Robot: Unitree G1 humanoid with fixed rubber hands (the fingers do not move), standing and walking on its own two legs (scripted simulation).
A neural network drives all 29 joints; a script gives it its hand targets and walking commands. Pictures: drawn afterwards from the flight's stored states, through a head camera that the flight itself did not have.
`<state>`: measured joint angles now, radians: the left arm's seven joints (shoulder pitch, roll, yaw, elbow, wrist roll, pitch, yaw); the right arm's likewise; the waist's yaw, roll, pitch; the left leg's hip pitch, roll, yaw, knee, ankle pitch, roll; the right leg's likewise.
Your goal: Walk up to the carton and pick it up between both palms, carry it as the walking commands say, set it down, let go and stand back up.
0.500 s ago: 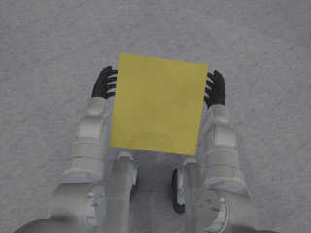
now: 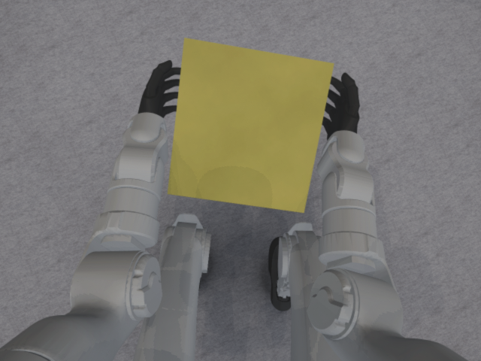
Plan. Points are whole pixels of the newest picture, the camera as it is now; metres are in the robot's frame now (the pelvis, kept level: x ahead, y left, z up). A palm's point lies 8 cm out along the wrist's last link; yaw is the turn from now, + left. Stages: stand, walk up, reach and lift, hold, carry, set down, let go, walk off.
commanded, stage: set down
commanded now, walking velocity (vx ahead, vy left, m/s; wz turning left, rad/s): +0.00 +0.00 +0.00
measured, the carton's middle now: (244, 129) +0.46 +0.02 -0.18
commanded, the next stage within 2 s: none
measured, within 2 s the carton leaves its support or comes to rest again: neither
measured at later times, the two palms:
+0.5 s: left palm (167, 113) +0.48 +0.16 -0.20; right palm (325, 130) +0.47 -0.13 -0.18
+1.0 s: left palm (175, 114) +0.50 +0.17 -0.29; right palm (310, 131) +0.49 -0.12 -0.27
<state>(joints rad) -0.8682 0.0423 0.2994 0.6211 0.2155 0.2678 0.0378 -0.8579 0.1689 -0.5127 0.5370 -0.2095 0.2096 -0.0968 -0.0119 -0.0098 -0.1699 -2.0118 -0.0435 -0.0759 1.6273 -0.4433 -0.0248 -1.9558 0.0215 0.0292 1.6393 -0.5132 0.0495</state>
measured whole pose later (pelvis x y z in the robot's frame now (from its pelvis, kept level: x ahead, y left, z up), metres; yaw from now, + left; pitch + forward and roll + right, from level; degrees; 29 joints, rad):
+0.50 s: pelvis +0.00 +0.00 -0.06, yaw -1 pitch +50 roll -4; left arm -1.01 0.10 0.30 0.68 0.21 0.25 0.03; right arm -0.98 0.14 -0.51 0.54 -0.19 0.22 -0.13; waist -0.01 -0.01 -0.09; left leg -2.21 -0.05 -0.08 1.81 -0.47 -0.03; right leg -2.15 0.04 0.03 1.82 -0.55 0.06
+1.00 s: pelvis -0.02 +0.00 -0.10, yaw -1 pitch +44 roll -4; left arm -1.27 0.23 0.28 0.80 0.13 0.22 0.03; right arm -1.23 0.06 -0.50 0.66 -0.12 0.19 -0.18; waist -0.01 -0.01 0.21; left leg -2.27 -0.05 -0.09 1.97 -0.48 -0.04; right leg -2.21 0.05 0.03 1.98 -0.55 0.07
